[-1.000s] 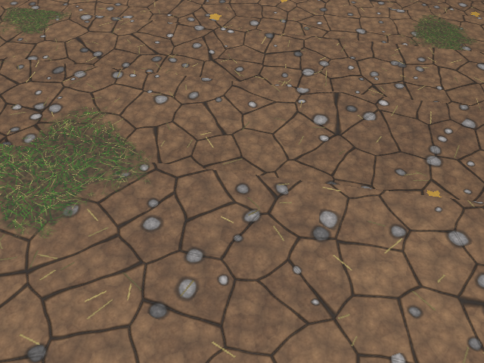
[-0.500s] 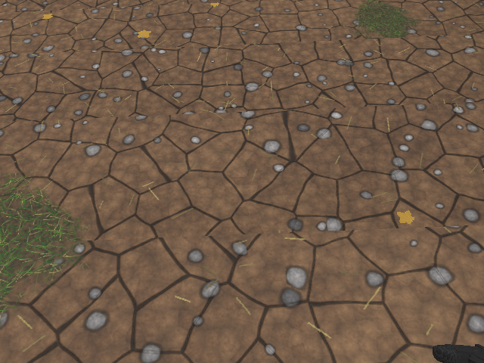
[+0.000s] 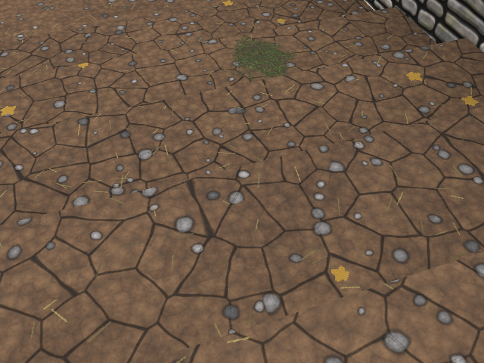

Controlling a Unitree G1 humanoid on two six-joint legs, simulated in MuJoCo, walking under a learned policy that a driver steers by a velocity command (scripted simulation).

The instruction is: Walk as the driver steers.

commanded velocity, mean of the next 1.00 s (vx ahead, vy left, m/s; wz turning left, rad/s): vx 0.50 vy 0.00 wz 0.30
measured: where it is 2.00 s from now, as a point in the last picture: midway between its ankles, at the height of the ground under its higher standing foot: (163, 232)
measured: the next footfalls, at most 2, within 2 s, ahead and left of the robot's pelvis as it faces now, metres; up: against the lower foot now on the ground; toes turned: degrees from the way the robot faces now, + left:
right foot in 0.12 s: +0.25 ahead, -0.14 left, +0.00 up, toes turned -2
left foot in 0.62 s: +0.46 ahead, +0.10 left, +0.00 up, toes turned +10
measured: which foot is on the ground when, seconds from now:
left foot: down 0.00-0.14, up 0.16-0.60, down 0.62-1.00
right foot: up 0.00-0.10, down 0.12-0.62, up 0.64-1.00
